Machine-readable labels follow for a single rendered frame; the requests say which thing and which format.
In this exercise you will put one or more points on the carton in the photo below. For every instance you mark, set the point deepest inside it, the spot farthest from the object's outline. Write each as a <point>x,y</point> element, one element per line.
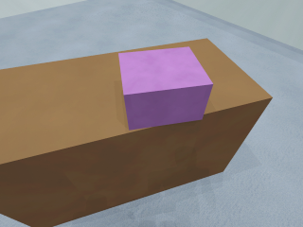
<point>163,87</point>

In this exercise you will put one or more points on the pedestal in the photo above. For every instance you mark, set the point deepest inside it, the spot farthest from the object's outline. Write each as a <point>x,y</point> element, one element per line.
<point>66,151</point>

